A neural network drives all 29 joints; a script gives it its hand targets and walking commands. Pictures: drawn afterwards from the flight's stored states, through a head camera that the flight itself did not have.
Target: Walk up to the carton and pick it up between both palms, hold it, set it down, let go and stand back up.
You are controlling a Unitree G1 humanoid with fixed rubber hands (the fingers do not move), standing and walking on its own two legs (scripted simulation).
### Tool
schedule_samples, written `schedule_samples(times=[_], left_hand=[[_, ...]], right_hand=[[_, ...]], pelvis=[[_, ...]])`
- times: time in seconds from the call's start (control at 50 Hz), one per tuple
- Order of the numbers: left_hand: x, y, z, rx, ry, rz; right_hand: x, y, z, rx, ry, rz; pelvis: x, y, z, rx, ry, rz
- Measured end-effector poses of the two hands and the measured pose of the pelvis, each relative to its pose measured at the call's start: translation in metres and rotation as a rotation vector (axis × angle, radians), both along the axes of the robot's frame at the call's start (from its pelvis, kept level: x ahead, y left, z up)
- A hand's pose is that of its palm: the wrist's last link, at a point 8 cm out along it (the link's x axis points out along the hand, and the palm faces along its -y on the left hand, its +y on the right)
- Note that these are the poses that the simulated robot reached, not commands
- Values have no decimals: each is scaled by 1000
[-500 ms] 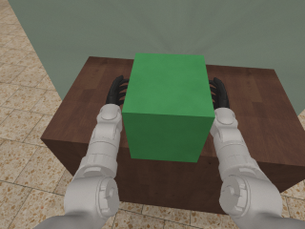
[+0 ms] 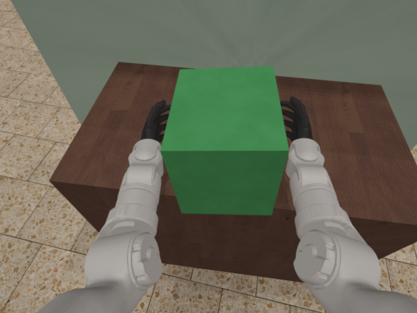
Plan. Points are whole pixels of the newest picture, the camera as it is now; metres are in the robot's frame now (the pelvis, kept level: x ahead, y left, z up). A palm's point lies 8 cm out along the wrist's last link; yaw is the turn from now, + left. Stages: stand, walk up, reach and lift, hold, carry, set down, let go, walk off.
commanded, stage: set down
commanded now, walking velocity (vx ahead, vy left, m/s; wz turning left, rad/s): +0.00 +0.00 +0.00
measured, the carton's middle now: (225, 142) +0.45 +0.00 +0.05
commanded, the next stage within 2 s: none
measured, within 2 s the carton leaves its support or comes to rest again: rests again in 0.80 s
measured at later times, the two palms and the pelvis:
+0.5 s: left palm (160, 135) +0.44 +0.14 +0.08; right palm (303, 142) +0.42 -0.16 +0.08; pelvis +0.00 +0.01 +0.00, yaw -2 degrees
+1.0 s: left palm (155, 123) +0.46 +0.14 +0.10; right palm (301, 134) +0.43 -0.15 +0.10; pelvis -0.02 +0.01 -0.01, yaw -3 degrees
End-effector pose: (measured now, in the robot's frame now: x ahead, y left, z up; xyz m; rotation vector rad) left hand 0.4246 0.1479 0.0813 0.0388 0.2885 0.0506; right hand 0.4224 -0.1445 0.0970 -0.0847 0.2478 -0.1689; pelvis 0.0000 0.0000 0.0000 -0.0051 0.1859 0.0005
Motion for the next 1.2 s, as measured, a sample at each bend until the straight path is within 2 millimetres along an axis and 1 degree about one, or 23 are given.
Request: schedule_samples(times=[0.08,0.24,0.4,0.58,0.78,0.84,0.94,0.98,1.04,1.1,1.2], left_hand=[[3,-2,-3,3,-13,4],[13,-12,-1,21,-9,-20],[17,-16,0,13,-17,-31],[14,-10,-6,-4,-27,-22],[16,-6,-6,-9,-29,-15],[19,-5,-4,-21,-36,0],[28,-3,10,-37,-67,15],[31,-4,15,-27,-81,20],[31,-7,13,-35,-83,28],[29,-8,11,-27,-93,14],[26,-8,8,-8,-67,-2]], right_hand=[[2,-1,-8,7,-10,-11],[1,-10,-19,7,1,-28],[1,-15,-17,-10,-8,-35],[3,-9,-12,-13,-20,-18],[6,-9,-8,16,7,13],[8,-8,-6,31,19,18],[9,-6,0,46,22,24],[9,-4,1,68,22,2],[6,-4,-1,78,2,-19],[3,-6,-3,57,-21,-25],[0,-7,-4,21,-26,-21]], pelvis=[[1,1,-1,-2,43,6],[5,4,-2,-3,81,-4],[5,6,-2,-1,79,-20],[1,5,-2,-1,88,-31],[-5,4,-4,0,131,-59],[-7,4,-6,1,151,-70],[-12,5,-8,1,176,-84],[-16,6,-8,-7,156,-62],[-23,10,-6,-19,107,-16],[-22,12,-5,-20,109,-3],[-14,13,-3,-15,88,7]])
